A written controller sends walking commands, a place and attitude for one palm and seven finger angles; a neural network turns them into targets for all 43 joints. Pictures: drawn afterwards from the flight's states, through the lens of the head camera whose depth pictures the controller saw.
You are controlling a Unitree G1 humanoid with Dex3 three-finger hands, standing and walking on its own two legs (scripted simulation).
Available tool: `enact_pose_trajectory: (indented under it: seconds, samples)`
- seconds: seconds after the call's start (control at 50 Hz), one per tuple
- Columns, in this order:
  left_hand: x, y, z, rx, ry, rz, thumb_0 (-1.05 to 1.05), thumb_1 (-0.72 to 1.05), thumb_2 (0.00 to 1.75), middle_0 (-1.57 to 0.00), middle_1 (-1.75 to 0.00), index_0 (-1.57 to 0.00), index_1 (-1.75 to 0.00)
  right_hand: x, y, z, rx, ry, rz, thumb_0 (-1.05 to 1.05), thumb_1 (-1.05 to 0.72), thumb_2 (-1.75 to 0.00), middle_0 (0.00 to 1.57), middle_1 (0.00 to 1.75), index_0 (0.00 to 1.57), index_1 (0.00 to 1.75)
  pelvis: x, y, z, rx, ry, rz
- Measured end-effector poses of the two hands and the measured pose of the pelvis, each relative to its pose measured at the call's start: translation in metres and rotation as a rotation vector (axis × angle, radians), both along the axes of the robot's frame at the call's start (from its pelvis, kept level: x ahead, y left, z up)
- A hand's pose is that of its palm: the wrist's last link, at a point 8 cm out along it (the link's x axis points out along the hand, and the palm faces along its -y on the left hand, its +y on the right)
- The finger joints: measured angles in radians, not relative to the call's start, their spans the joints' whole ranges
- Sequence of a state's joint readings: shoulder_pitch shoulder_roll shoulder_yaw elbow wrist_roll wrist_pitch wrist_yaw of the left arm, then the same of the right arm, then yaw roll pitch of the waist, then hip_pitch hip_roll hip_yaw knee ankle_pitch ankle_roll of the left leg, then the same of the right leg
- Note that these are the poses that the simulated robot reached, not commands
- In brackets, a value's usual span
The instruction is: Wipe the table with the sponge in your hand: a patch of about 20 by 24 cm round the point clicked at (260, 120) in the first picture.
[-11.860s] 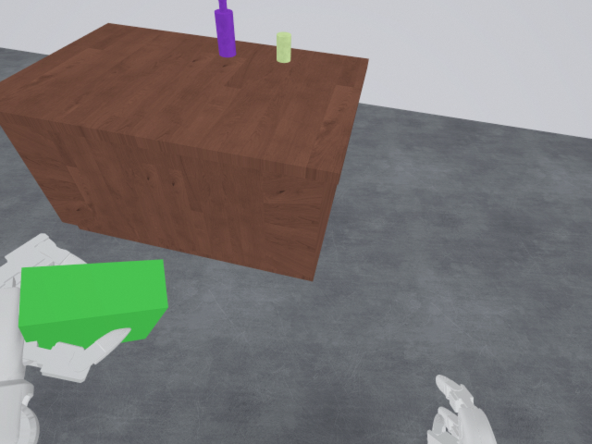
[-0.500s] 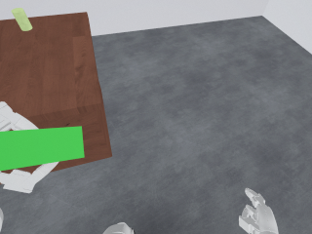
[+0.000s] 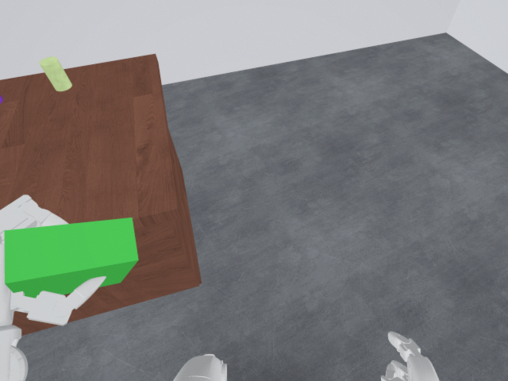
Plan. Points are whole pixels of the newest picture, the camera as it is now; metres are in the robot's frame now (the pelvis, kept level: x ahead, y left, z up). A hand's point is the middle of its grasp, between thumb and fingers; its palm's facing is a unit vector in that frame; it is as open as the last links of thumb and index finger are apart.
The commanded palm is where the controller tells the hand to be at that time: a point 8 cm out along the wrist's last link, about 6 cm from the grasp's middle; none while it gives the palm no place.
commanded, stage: take the last steps up to it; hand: left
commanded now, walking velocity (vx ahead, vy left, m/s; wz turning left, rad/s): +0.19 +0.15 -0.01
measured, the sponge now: (91, 259) +0.23 +0.21 +0.14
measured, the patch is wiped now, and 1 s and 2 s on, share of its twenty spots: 0.00 0.00 0.00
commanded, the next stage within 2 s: come to a stop and stand still in 0.60 s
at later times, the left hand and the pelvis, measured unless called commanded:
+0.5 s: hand (21, 214) +0.27 +0.29 +0.18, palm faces +0.36 -0.80 -0.49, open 9.0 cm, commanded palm +0.22 +0.34 +0.18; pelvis +0.05 +0.07 -0.01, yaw -1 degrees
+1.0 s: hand out of the picture +0.31 +0.37 +0.17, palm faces +0.36 -0.83 -0.42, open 9.0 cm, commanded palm +0.24 +0.40 +0.18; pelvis +0.07 +0.13 -0.01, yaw -2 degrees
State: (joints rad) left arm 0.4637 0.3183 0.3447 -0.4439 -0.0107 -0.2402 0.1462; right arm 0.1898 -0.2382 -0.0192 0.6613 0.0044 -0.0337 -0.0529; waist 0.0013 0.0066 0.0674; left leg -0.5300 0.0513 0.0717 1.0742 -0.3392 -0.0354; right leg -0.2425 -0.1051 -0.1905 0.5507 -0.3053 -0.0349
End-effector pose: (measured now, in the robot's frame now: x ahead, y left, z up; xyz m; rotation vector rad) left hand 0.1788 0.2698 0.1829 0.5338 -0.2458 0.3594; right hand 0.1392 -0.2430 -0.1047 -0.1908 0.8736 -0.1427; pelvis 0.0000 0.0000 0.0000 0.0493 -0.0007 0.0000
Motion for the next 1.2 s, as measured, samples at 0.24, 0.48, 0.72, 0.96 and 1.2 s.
enact_pose_trajectory:
  seconds: [0.24, 0.48, 0.72, 0.96, 1.2]
  samples:
    - [0.036, 0.059, 0.003, 0.049, -0.131, -0.065, 0.00, -0.42, 1.06, -0.85, -1.38, -0.85, -1.38, 0.052, 0.034, 0.023, -0.110, -0.122, -0.057, 0.01, -0.91, -0.90, 0.19, 0.30, 0.20, 0.30, 0.033, 0.055, -0.017, -0.017, -0.010, -0.020]
    - [0.052, 0.063, 0.013, 0.054, -0.064, -0.083, 0.00, -0.42, 1.06, -0.85, -1.39, -0.85, -1.38, 0.063, 0.122, 0.002, 0.111, -0.109, 0.018, 0.01, -0.91, -0.90, 0.20, 0.30, 0.21, 0.30, 0.051, 0.070, -0.008, -0.032, 0.016, -0.024]
    - [0.077, 0.084, -0.005, -0.011, 0.033, -0.016, 0.00, -0.42, 1.06, -0.85, -1.39, -0.85, -1.38, 0.068, 0.084, 0.006, -0.004, 0.000, -0.008, 0.01, -0.91, -0.90, 0.20, 0.30, 0.21, 0.30, 0.070, 0.084, 0.003, 0.002, 0.005, -0.017]
    - [0.096, 0.137, -0.002, 0.017, -0.092, -0.099, 0.00, -0.42, 1.06, -0.85, -1.39, -0.85, -1.38, 0.096, 0.124, 0.033, -0.099, -0.116, -0.041, 0.01, -0.91, -0.90, 0.19, 0.30, 0.20, 0.30, 0.076, 0.128, -0.009, -0.045, -0.011, -0.030]
    - [0.060, 0.113, 0.004, 0.007, -0.022, -0.097, 0.00, -0.42, 1.06, -0.85, -1.39, -0.85, -1.38, 0.076, 0.169, 0.019, 0.100, -0.159, 0.057, 0.01, -0.90, -0.90, 0.20, 0.30, 0.21, 0.30, 0.052, 0.114, -0.008, -0.054, -0.003, -0.052]
